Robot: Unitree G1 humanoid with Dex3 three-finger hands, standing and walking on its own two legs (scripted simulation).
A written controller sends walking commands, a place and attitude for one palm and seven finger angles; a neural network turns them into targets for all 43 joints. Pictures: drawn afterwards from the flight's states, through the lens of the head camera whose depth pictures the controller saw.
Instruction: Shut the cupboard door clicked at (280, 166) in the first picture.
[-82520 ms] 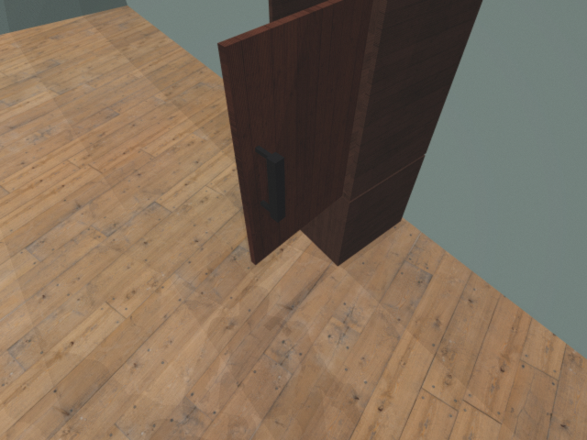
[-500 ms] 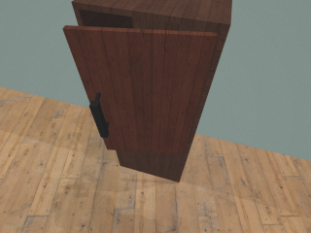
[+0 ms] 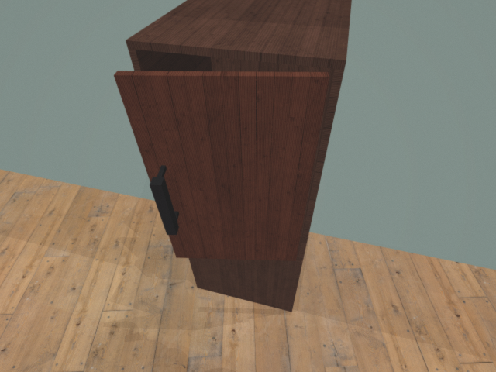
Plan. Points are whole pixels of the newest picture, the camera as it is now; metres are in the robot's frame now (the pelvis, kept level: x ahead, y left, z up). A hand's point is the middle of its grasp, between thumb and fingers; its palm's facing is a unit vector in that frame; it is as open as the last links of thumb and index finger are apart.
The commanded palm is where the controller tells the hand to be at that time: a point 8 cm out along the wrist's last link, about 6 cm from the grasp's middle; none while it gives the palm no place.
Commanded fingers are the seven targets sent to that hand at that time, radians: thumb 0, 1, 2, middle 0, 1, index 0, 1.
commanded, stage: look again from close up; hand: left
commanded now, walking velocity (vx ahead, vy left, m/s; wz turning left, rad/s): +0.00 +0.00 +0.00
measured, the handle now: (167, 201) +0.50 +0.22 -0.04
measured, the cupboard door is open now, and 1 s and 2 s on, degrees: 13 13 13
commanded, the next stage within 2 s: shuffle to correct the standing spot in 0.32 s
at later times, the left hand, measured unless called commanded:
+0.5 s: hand out of the picture +0.04 +0.24 -0.15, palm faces -0.02 -0.95 -0.30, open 7.3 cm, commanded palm none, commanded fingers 0.00 0.90 0.90 -0.20 -0.30 -0.20 -0.30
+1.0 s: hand out of the picture +0.03 +0.18 -0.18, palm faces +0.00 -0.99 -0.15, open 7.3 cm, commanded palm none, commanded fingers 0.00 0.90 0.90 -0.20 -0.30 -0.20 -0.30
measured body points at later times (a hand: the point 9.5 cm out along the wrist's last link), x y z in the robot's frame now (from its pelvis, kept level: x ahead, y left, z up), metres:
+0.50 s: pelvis -0.02 +0.01 +0.01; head -0.03 +0.01 +0.46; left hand +0.04 +0.29 -0.13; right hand +0.03 -0.28 -0.13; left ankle +0.00 +0.11 -0.74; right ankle +0.02 -0.12 -0.74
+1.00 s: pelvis +0.04 +0.03 +0.00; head +0.06 +0.03 +0.45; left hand +0.03 +0.23 -0.16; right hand -0.01 -0.17 -0.16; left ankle +0.00 +0.11 -0.73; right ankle +0.02 -0.11 -0.73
